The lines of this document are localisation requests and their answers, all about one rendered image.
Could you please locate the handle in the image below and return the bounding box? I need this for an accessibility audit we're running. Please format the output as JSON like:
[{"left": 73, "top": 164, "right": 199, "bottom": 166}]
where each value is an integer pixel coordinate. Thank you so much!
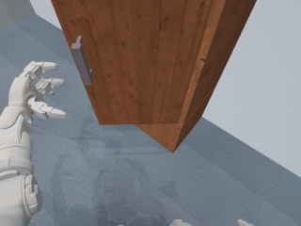
[{"left": 71, "top": 36, "right": 93, "bottom": 86}]

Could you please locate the robot left hand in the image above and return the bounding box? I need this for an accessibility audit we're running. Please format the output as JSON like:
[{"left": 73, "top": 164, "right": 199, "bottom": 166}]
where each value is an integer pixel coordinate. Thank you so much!
[{"left": 8, "top": 61, "right": 67, "bottom": 120}]

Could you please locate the robot left upper arm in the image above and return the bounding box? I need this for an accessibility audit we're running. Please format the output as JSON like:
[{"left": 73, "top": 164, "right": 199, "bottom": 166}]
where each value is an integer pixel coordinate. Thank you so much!
[{"left": 0, "top": 174, "right": 43, "bottom": 226}]

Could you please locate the left robot forearm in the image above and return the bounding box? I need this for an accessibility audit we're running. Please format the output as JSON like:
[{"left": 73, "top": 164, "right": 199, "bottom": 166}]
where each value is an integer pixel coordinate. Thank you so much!
[{"left": 0, "top": 105, "right": 34, "bottom": 181}]

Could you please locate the cupboard door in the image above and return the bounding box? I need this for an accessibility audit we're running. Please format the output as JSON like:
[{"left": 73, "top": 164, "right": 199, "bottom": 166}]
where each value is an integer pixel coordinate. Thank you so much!
[{"left": 51, "top": 0, "right": 214, "bottom": 125}]

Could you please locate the right robot shin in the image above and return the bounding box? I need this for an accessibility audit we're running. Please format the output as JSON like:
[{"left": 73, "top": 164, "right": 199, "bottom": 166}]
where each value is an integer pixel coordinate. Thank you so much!
[{"left": 171, "top": 219, "right": 182, "bottom": 225}]

